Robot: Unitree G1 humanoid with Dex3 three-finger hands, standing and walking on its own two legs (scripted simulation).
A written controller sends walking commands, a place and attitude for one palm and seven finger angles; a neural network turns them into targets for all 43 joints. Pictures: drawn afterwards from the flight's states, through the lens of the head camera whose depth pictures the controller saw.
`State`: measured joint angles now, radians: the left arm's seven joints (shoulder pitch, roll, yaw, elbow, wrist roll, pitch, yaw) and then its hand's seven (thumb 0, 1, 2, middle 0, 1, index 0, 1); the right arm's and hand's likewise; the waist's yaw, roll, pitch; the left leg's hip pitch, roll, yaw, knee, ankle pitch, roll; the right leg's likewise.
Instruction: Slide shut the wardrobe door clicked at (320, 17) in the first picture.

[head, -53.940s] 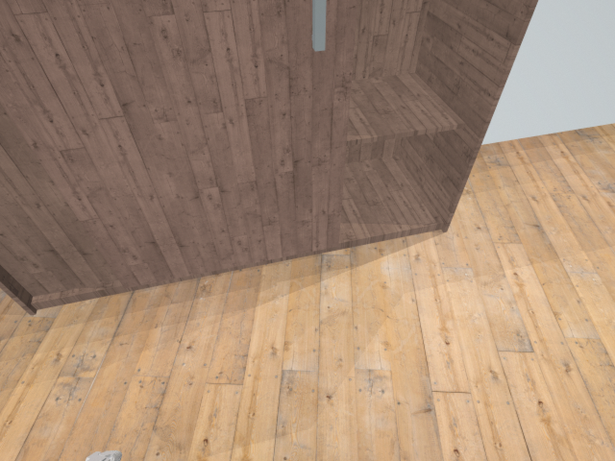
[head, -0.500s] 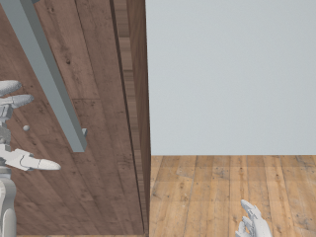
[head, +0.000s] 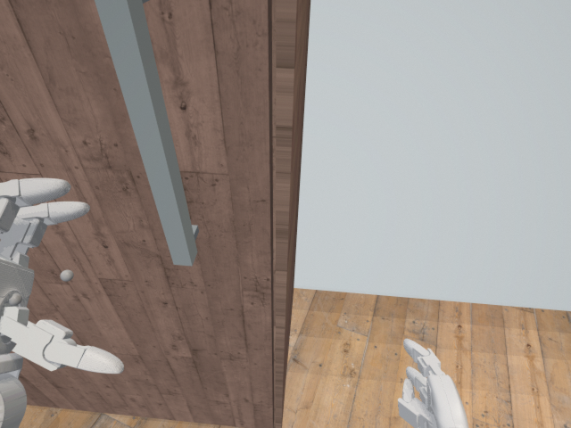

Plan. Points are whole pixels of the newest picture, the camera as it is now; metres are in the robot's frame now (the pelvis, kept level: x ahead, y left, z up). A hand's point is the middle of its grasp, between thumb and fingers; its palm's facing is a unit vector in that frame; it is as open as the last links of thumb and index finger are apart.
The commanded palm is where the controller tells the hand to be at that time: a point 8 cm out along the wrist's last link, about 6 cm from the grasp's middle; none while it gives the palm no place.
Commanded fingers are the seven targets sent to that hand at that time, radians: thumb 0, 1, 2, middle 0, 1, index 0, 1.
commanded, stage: draw the hand back to the body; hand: left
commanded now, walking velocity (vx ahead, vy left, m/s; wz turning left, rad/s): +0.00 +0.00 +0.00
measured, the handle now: (167, 150) +0.30 +0.20 +0.28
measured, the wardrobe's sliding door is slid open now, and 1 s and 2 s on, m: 0.00 0.00 0.00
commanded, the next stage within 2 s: step back with the hand held close in 1.64 s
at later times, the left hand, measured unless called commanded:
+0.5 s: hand (90, 283) +0.17 +0.23 +0.21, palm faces +0.17 -0.98 -0.14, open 14.7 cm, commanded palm +0.11 +0.27 +0.22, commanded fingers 0.00 -0.44 0.25 -0.25 -1.09 -0.25 -1.09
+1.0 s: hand (108, 277) +0.20 +0.24 +0.18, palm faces +0.47 -0.78 -0.40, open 11.4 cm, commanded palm +0.15 +0.27 +0.20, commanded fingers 0.00 0.47 0.69 -0.22 -0.56 -0.22 -0.56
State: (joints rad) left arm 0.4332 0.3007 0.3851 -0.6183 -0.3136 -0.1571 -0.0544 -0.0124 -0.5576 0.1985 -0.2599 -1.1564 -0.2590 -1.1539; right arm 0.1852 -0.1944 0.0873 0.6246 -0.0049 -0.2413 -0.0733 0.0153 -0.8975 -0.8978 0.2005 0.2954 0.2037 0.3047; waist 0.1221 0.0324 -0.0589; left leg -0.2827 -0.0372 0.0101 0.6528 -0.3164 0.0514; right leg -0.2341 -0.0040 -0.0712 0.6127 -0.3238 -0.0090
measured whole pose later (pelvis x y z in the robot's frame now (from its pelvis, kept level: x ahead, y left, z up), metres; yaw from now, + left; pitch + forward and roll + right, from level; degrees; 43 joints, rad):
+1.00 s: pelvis +0.02 -0.03 +0.01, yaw -1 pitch -4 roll +0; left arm 0.52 0.35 0.35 -0.40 -0.08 -0.13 0.12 0.00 0.12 0.52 -0.24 -0.76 -0.24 -0.76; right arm 0.25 -0.23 0.00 0.68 0.01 -0.20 -0.08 0.02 -0.90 -0.90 0.20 0.30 0.20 0.30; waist 0.08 0.08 -0.01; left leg -0.15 -0.01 0.01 0.50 -0.28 0.02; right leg -0.12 0.03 -0.06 0.47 -0.28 -0.04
